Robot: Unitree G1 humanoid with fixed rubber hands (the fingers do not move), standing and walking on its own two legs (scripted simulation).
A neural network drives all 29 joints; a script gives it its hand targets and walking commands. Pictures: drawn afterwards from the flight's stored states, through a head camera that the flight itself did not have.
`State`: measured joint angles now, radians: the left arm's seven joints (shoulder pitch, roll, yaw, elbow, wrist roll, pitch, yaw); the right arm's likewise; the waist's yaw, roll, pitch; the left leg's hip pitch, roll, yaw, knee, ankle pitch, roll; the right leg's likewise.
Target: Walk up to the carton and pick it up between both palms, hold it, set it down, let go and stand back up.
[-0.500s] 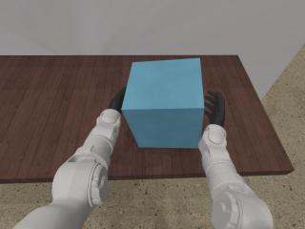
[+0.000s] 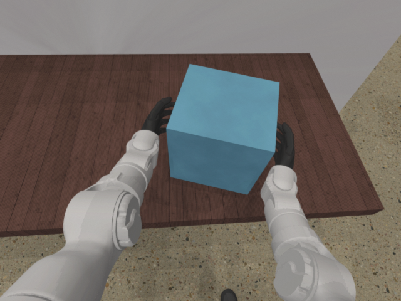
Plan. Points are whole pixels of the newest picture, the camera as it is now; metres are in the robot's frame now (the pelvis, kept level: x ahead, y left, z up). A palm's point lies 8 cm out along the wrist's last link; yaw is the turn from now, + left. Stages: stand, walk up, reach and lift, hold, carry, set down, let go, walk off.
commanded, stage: set down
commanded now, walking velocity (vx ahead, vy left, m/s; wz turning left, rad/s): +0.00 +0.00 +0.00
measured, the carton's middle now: (220, 133) +0.45 -0.11 +0.01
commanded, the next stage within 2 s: none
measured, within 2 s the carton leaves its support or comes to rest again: rests again in 0.02 s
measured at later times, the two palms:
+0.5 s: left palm (148, 132) +0.47 +0.04 +0.03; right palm (279, 159) +0.36 -0.22 +0.02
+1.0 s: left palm (142, 123) +0.48 +0.05 +0.05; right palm (288, 137) +0.38 -0.23 +0.06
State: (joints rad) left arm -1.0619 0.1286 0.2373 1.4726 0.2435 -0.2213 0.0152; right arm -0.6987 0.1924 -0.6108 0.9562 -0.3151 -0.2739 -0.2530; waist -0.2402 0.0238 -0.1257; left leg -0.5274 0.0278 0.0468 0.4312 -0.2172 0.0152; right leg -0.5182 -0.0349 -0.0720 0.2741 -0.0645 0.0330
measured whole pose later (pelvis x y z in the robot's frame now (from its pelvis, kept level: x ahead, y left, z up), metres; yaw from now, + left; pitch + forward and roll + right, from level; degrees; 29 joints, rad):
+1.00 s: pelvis -0.02 +0.00 -0.01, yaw -2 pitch +22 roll -3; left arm -1.13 0.28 -0.10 1.39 -0.14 -0.06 0.00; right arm -0.96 0.01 -0.21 1.16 0.17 -0.14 -0.32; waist -0.27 -0.01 -0.18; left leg -0.71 0.06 0.04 0.59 -0.26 0.00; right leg -0.70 0.00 -0.05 0.40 -0.08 0.02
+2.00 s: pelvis -0.05 +0.00 -0.01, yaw -1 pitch +9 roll -2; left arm -0.87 0.38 -0.10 1.10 -0.20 0.09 -0.09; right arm -0.66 -0.02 -0.13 0.80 0.17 0.02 -0.35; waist -0.23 0.00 -0.08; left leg -0.50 0.03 0.00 0.61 -0.26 0.01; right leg -0.49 -0.02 -0.06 0.43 -0.09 0.03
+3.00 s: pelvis -0.01 +0.00 +0.00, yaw -3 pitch -3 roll -2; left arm -0.25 0.41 -0.04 0.42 -0.23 0.18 -0.18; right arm 0.00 0.01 0.04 0.15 0.19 0.07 -0.39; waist -0.10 0.00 0.11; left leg -0.14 0.03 0.04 0.49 -0.30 0.02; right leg -0.17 0.00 -0.01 0.35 -0.13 0.04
